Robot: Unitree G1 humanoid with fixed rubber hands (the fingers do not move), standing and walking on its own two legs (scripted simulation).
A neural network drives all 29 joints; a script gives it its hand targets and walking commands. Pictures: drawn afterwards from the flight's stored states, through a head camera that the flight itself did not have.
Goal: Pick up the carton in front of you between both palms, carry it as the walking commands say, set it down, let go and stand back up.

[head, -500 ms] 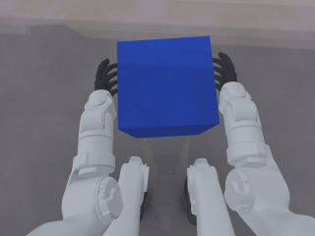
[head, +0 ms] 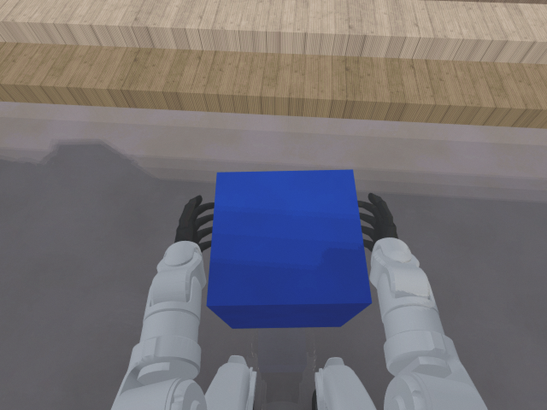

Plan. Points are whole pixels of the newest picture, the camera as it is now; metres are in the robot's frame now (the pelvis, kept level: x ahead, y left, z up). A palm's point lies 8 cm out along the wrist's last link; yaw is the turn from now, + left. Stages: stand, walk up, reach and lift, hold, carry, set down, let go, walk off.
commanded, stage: reach and lift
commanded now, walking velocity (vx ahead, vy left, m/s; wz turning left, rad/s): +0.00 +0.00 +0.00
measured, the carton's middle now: (285, 258) +0.37 +0.01 -0.10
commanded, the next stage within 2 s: hold in 1.48 s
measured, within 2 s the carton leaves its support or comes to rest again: neither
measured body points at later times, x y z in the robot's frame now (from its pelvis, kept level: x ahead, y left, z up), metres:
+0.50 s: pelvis +0.03 +0.01 +0.09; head +0.01 +0.00 +0.54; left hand +0.34 +0.16 +0.11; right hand +0.34 -0.15 +0.11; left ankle +0.05 +0.13 -0.64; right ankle +0.05 -0.12 -0.64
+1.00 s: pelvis +0.02 +0.00 +0.10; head +0.01 +0.00 +0.55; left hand +0.34 +0.15 +0.12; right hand +0.34 -0.15 +0.12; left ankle +0.05 +0.13 -0.64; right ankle +0.05 -0.12 -0.64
